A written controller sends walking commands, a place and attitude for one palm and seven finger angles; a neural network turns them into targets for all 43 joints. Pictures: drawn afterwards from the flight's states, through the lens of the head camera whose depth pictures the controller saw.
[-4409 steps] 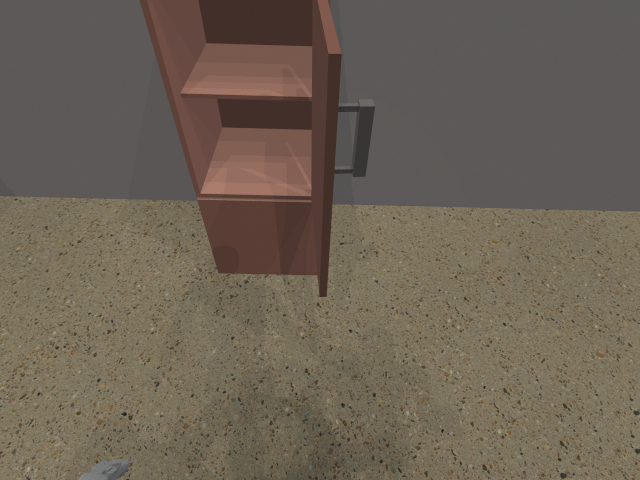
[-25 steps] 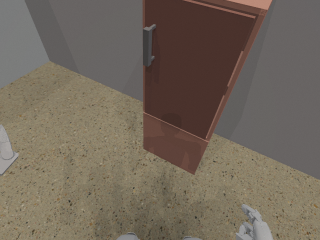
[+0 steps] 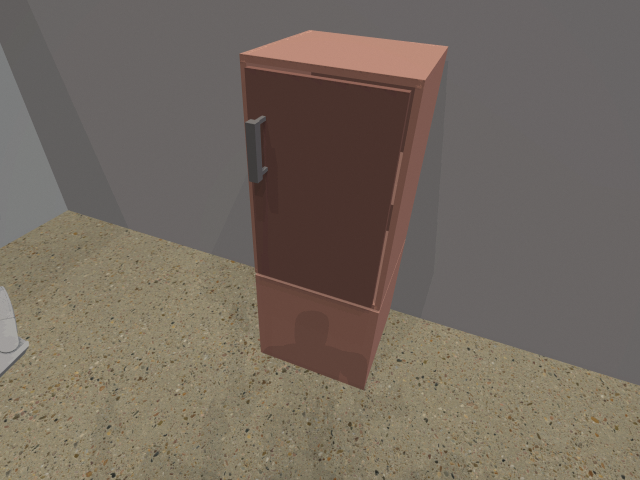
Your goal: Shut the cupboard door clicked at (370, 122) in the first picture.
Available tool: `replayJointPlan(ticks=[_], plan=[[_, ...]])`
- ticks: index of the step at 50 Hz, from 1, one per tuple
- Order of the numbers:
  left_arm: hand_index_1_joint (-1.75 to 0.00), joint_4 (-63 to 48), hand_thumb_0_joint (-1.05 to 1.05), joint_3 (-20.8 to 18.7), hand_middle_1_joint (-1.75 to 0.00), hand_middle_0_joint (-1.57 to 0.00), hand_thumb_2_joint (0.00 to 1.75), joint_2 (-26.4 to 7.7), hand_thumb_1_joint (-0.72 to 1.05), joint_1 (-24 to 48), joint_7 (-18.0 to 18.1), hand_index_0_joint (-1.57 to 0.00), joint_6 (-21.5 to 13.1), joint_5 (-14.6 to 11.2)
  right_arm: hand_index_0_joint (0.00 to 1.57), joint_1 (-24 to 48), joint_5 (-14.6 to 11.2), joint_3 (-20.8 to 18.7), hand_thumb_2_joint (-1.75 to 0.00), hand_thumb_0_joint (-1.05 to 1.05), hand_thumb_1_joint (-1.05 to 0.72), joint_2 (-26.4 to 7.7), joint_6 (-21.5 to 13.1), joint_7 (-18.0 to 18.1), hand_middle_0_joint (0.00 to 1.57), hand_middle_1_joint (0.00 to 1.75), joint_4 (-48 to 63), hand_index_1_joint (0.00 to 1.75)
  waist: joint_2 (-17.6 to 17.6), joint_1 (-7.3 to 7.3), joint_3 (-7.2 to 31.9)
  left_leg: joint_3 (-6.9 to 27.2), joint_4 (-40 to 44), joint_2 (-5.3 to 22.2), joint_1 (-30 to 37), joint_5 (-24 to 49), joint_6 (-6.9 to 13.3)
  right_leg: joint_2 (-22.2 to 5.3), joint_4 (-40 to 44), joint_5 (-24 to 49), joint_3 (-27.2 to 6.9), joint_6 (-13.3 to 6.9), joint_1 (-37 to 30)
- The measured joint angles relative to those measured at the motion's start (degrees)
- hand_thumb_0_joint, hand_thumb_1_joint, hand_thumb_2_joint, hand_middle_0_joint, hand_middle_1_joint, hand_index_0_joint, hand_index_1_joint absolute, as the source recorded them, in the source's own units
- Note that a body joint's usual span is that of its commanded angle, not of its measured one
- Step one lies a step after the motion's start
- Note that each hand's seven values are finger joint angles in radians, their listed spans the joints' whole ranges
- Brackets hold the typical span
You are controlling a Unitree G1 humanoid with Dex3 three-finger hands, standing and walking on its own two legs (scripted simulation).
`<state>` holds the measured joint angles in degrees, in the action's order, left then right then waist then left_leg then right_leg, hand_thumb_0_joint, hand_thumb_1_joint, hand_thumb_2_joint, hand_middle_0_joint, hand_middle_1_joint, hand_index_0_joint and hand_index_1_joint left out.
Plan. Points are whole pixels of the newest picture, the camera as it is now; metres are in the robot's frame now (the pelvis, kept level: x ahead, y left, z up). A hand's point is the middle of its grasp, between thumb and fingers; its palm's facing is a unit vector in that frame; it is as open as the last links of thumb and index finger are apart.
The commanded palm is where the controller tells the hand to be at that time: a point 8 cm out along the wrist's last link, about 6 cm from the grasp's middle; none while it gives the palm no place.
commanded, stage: stop stepping back and stand still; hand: left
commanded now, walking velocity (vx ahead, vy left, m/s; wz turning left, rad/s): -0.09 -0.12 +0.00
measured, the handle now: (258, 149) +0.81 +0.17 +0.10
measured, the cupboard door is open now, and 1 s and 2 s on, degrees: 0 0 0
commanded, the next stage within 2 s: let the arm hang, fingers relaxed in 1.56 s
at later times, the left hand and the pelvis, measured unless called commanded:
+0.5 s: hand out of the picture +0.17 +0.33 +0.19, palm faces +0.56 -0.74 -0.38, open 7.4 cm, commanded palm +0.12 +0.34 +0.20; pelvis -0.02 +0.04 +0.01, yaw +0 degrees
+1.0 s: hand out of the picture +0.17 +0.32 +0.17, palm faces +0.34 -0.79 -0.51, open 7.4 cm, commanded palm +0.12 +0.35 +0.20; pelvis -0.04 +0.05 +0.02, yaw -3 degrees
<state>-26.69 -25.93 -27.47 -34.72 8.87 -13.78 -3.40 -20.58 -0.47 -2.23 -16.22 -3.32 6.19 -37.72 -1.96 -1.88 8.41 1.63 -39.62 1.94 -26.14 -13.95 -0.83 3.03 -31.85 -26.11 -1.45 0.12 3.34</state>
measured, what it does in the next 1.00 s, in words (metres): steps on the spot: right foot, then left foot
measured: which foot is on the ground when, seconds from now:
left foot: down 0.00-0.28, up 0.30-0.50, down 0.52-1.00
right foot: down 0.00-0.08, up 0.10-0.24, down 0.26-1.00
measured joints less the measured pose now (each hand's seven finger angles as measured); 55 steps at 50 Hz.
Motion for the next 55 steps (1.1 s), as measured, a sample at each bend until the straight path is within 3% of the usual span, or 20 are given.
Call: replayJointPlan(ticks=[4,8,12,14,16,18,20,23,26,28,30,32,35,39,42,45,49,55], plan=[[-0.31,7.05,0.01,1.16,-0.3,-0.21,0.9,4.61,0.88,10.09,1.26,-0.21,1.06,0.31,0.2,0.14,-0.29,0.1,-0.9,0.02,-0.9,0.13,-0.8,0.89,0.2,0.3,-3.01,0.3,1.42,0.59,-2.45,-0.33,0.83,-1.82,0.51,4.7,2.44,-1.61,-2.4,-1.3,0.4,1.04,0.41],[-0.3,7.53,0.01,1.63,-0.3,-0.21,0.9,6.82,0.89,13.7,1.33,-0.2,3.38,-0.14,0.2,4.3,0.46,1.9,-0.9,0.02,-0.91,4.4,-3.18,-0.21,0.19,0.3,-1.16,0.3,3.29,-0.21,-7.93,-1.43,9.04,-1.9,1.41,7.75,1.68,0.57,-6.67,-3.29,-1.07,-0.36,6.41],[-0.3,-4.36,0.02,2.59,-0.3,-0.2,0.9,4.08,0.89,6.5,-0.35,-0.2,3.7,-0.75,0.21,5.97,1.38,3.87,-0.89,0.02,-0.9,8.87,-5.21,-3.11,0.2,0.3,3.11,0.3,4.87,-0.81,-10.42,-2.4,17.87,-1.27,2.45,8.74,-0.18,2.68,-0.26,-1.45,3.08,-1.79,7.69],[-0.3,-10.7,0.02,1.32,-0.3,-0.21,0.9,0.96,0.89,0.12,-0.91,-0.21,2.84,-0.82,0.21,6.26,1.59,4.58,-0.89,0.02,-0.9,9.91,-4.94,-4.08,0.2,0.3,4.93,0.3,5.78,-0.58,-9.6,-3.95,15.55,-1.59,0.37,5.28,-1.02,2.06,4.25,3.57,3.92,-3.75,7.05],[-0.3,-13.85,0.02,0.6,-0.3,-0.21,0.9,-1.61,0.89,-3.57,-1.35,-0.21,2.23,-0.78,0.21,6.62,1.87,4.55,-0.89,0.01,-0.9,9.61,-3.33,-4.08,0.2,0.3,4.44,0.3,4.82,0.02,-8.83,-3.47,5.92,-1.77,-2.46,-0.37,-1.52,1.92,3.8,9.4,4.0,-5.2,7.29],[-0.31,-12.9,0.02,0.32,-0.3,-0.22,0.9,-3.15,0.88,-4.09,-1.28,-0.22,1.72,-0.76,0.21,5.63,1.55,4.32,-0.89,0.01,-0.9,8.73,-1.21,-3.62,0.2,0.3,2.16,0.3,4.08,1.08,-5.69,-2.67,-5.26,-2.48,-4.35,-3.42,-1.57,1.39,3.7,8.34,3.68,-5.39,6.83],[-0.31,-8.52,0.01,-0.07,-0.31,-0.22,0.9,-2.39,0.88,-2.26,-0.46,-0.22,1.56,-0.55,0.21,4.13,0.8,4.11,-0.89,0.01,-0.9,7.52,0.64,-3.0,0.2,0.3,0.48,0.3,3.58,2.05,-2.27,-2.69,-10.63,-2.29,-3.69,-4.4,-1.0,0.4,4.32,7.07,3.26,-4.91,6.21],[-0.31,1.61,0.01,-0.27,-0.3,-0.22,0.9,0.78,0.88,3.69,1.18,-0.22,2.91,-0.26,0.21,2.57,-0.02,3.71,-0.89,0.01,-0.9,5.17,1.29,-1.85,0.2,0.3,-0.73,0.3,2.54,2.36,0.09,-3.03,-4.92,-0.44,1.78,-4.94,0.36,-1.13,3.85,6.21,3.75,-3.24,5.59],[-0.31,10.04,0.01,1.46,-0.3,-0.21,0.9,5.0,0.88,9.56,2.27,-0.21,5.57,0.01,0.21,2.26,-0.14,2.53,-0.89,0.01,-0.9,2.18,0.54,-1.03,0.2,0.3,-1.45,0.3,0.09,1.83,-0.69,-2.19,4.99,1.61,7.97,-2.82,0.92,-1.71,0.93,3.64,6.1,-1.75,5.76],[-0.3,12.06,0.01,3.03,-0.3,-0.21,0.9,7.61,0.89,10.78,2.39,-0.21,7.43,-0.04,0.21,3.88,-0.25,1.86,-0.89,0.01,-0.9,1.96,0.54,-0.74,0.2,0.3,-2.69,0.3,1.4,2.39,-3.05,-3.19,5.45,0.3,9.21,-2.97,0.02,-3.39,-0.49,3.41,5.28,0.11,5.57],[-0.3,9.71,0.01,4.44,-0.3,-0.2,0.9,9.11,0.89,9.12,1.9,-0.2,8.72,0.0,0.21,5.43,-0.27,1.86,-0.89,0.02,-0.9,2.62,0.01,-0.85,0.2,0.3,-1.88,0.3,3.02,2.68,-5.42,-4.65,6.36,-0.13,10.23,-3.03,0.38,-4.0,-1.17,3.64,3.92,0.56,5.85],[-0.3,4.54,0.02,5.88,-0.3,-0.2,0.9,9.04,0.89,7.52,1.14,-0.2,9.27,0.23,0.21,6.63,-0.1,1.95,-0.89,0.02,-0.9,3.93,-1.45,-1.27,0.2,0.3,-0.01,0.3,4.42,2.28,-7.91,-5.07,7.48,-0.02,10.71,-2.35,0.67,-3.96,-2.87,5.02,3.56,0.51,7.03],[-0.3,-4.4,0.02,6.08,-0.3,-0.21,0.9,5.59,0.89,6.04,0.52,-0.21,7.56,0.44,0.21,7.99,0.3,2.48,-0.89,0.02,-0.9,6.33,-3.94,-2.56,0.2,0.3,2.69,0.3,6.34,1.76,-10.38,-5.12,9.09,0.46,10.63,-1.02,0.49,-3.43,-3.07,6.87,3.48,0.23,8.16],[-0.3,-10.58,0.02,0.09,-0.3,-0.21,0.9,-0.94,0.89,3.32,0.41,-0.21,3.64,0.02,0.21,9.48,0.68,3.62,-0.89,0.01,-0.9,8.55,-4.44,-3.91,0.2,0.3,5.36,0.3,6.48,1.04,-10.36,-5.6,9.77,1.6,9.17,-0.3,-0.16,-2.5,3.35,7.16,4.15,-0.42,7.09],[-0.31,-8.89,0.02,-3.56,-0.3,-0.21,0.9,-2.87,0.88,1.69,0.44,-0.21,2.14,-0.77,0.21,10.53,0.42,3.93,-0.89,0.01,-0.9,8.57,-2.95,-4.25,0.2,0.3,5.96,0.3,3.98,0.38,-9.72,-5.63,9.4,2.7,7.93,-0.13,-0.53,-1.39,6.2,8.36,4.15,-1.43,7.03],[-0.31,-4.64,0.01,-3.03,-0.3,-0.21,0.9,-1.96,0.89,0.24,0.33,-0.21,3.05,-1.36,0.21,10.58,-0.19,3.69,-0.89,0.01,-0.9,7.5,-0.98,-4.15,0.2,0.3,5.41,0.3,1.52,-0.19,-8.59,-5.7,9.25,2.94,7.47,0.19,-0.52,-1.17,6.11,8.97,4.05,-1.37,7.53],[-0.3,0.43,0.01,0.9,-0.3,-0.21,0.9,1.43,0.89,-1.51,0.12,-0.21,5.92,-1.54,0.21,8.8,-0.72,2.91,-0.89,0.01,-0.9,5.57,1.17,-3.1,0.2,0.3,3.67,0.3,0.07,-0.42,-6.8,-5.57,9.24,2.45,7.93,0.35,-0.27,-1.65,5.02,8.47,4.24,-1.22,7.43],[-0.31,1.9,0.02,5.77,-0.3,-0.21,0.9,5.91,0.88,0.13,0.37,-0.21,7.65,-0.48,0.21,5.02,-0.39,2.0,-0.89,0.01,-0.9,3.51,1.76,-1.13,0.2,0.3,0.99,0.3,1.33,1.35,-5.81,-4.37,8.65,1.65,8.74,0.93,0.14,-2.32,3.96,8.2,5.51,-1.02,6.23]])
